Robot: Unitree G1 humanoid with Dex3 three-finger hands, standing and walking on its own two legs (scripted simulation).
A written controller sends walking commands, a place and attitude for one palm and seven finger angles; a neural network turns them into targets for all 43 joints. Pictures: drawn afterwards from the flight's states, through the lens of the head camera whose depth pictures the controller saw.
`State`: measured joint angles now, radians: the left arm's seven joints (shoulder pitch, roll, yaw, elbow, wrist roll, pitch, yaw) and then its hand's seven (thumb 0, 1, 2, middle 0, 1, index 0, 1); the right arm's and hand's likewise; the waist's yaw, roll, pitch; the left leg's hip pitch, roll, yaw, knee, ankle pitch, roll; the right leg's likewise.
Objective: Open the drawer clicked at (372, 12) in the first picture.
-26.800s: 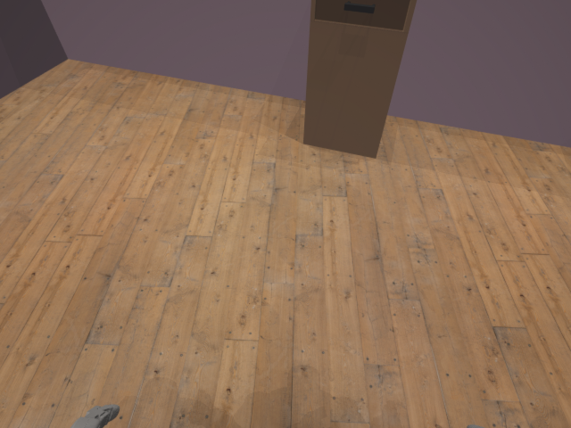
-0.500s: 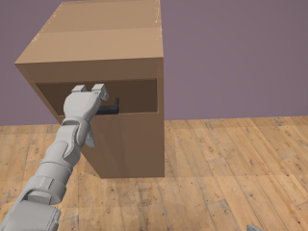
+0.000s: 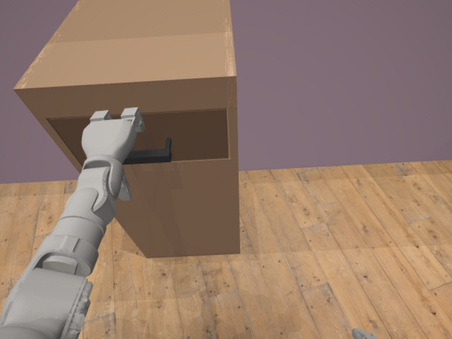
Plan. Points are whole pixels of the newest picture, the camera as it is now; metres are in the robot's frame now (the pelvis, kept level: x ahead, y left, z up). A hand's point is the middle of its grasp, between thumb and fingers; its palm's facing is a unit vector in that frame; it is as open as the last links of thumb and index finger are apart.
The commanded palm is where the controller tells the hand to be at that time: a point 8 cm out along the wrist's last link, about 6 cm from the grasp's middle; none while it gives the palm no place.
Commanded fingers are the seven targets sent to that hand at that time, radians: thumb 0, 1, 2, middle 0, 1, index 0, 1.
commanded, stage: re-aim the fingers above the handle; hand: left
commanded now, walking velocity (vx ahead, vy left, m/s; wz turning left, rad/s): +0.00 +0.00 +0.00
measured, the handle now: (145, 150) +0.51 +0.20 +0.01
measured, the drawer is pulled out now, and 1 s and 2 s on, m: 0.00 0.00 0.00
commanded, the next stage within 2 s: lower the fingers behind the handle in 0.96 s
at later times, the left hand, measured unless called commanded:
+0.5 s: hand (107, 151) +0.44 +0.24 +0.08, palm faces +0.04 +0.04 -1.00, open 13.8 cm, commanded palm +0.41 +0.22 +0.13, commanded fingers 0.00 -0.50 0.30 -0.30 -1.20 -0.30 -1.20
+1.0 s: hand (90, 164) +0.42 +0.27 +0.08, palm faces -0.09 +0.03 -1.00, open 13.8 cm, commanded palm +0.40 +0.22 +0.13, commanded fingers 0.00 -0.50 0.30 -0.30 -1.20 -0.30 -1.20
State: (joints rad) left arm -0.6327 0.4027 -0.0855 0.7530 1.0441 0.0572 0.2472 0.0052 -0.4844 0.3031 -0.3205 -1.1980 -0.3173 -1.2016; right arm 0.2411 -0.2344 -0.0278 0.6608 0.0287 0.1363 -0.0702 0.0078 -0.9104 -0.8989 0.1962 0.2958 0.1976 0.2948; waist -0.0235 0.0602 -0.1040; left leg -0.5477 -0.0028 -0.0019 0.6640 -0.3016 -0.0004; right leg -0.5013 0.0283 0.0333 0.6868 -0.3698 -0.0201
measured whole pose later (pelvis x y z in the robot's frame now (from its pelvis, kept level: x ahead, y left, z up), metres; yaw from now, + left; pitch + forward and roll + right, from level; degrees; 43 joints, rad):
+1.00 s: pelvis +0.01 +0.00 +0.00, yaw +1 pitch +10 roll +0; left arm -0.65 0.46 -0.14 0.83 0.96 0.29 0.14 0.00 -0.48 0.30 -0.31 -1.20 -0.31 -1.20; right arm 0.21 -0.25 -0.01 0.68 0.05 0.17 -0.07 0.01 -0.91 -0.90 0.20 0.30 0.20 0.29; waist -0.01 0.08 -0.12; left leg -0.52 -0.01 -0.02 0.63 -0.29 0.00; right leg -0.46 0.03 0.02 0.65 -0.36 -0.02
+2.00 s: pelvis -0.01 +0.01 -0.02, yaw +2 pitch +16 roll -1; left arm -0.74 0.33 -0.18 0.93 1.08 0.13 0.37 0.00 -0.49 0.30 -0.34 -1.37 -0.32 -1.20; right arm 0.26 -0.23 -0.04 0.67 0.02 0.15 -0.03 0.01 -0.91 -0.90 0.20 0.30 0.20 0.29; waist -0.04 0.05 -0.15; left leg -0.75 -0.01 -0.04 0.82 -0.35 0.01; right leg -0.67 0.02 -0.01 0.80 -0.41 -0.01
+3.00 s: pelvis -0.01 +0.01 -0.02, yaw +0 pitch +15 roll -1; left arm -0.70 0.38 -0.15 0.89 1.02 0.07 0.26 0.00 -0.48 0.30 -0.25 -1.28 -0.28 -1.19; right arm 0.35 -0.24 -0.05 0.66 0.02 0.13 -0.05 0.01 -0.91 -0.90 0.20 0.30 0.20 0.29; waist -0.04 0.06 -0.15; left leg -0.73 0.00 -0.02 0.82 -0.35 0.01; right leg -0.66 0.03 0.01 0.80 -0.40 -0.01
